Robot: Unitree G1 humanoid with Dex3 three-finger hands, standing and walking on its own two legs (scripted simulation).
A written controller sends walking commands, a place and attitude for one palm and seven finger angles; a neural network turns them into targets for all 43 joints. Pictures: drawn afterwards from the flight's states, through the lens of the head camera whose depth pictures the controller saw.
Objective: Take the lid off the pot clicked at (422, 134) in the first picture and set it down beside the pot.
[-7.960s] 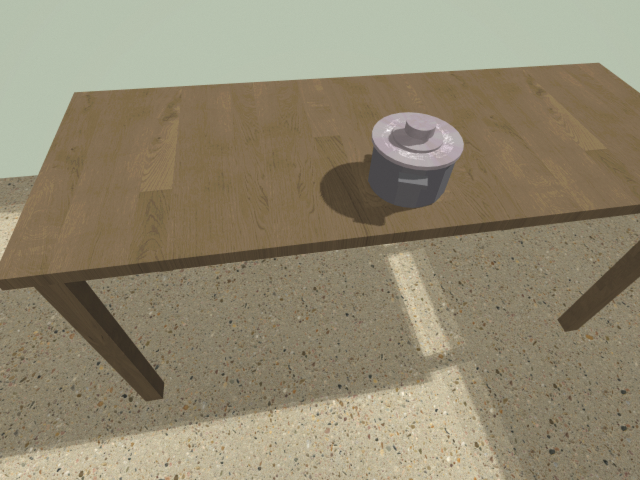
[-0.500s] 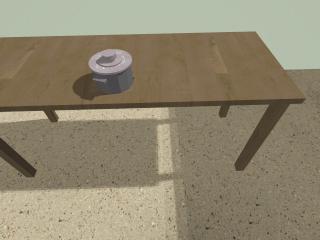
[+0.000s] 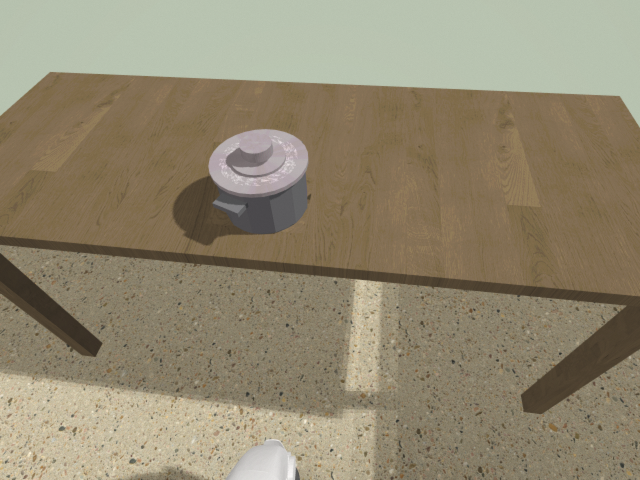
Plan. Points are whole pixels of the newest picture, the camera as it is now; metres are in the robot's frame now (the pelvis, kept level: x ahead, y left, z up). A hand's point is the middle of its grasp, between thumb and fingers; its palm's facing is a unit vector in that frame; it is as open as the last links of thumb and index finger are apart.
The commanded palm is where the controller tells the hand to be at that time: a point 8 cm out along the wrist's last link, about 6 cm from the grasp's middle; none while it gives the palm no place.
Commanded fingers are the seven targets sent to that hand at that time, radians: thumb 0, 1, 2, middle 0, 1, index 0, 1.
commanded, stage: come to a stop and stand still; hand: left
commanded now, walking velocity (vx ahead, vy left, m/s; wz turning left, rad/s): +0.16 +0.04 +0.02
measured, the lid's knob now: (256, 147) +0.59 +0.18 +0.07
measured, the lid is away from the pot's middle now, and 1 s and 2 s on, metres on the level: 0.00 0.00 0.00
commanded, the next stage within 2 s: look again from close up in 1.14 s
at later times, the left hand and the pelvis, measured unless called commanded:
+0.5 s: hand (191, 471) +0.15 +0.22 -0.18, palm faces +0.03 -0.97 -0.23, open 7.4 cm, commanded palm none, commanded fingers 0.00 0.90 0.90 -0.20 -0.30 -0.20 -0.30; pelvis +0.09 +0.03 +0.00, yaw -1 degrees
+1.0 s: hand out of the picture +0.11 +0.15 -0.17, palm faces +0.01 -0.97 -0.23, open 7.2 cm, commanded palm none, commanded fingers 0.00 0.90 0.90 -0.20 -0.30 -0.20 -0.30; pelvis +0.07 -0.03 +0.00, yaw -1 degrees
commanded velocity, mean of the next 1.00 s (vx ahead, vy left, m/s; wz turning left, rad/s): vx -0.09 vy -0.05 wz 0.00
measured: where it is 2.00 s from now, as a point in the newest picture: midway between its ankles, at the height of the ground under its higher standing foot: outside the picture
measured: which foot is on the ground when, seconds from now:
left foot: up 0.00-0.06, down 0.08-1.00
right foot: down 0.00-0.08, up 0.10-0.58, down 0.60-1.00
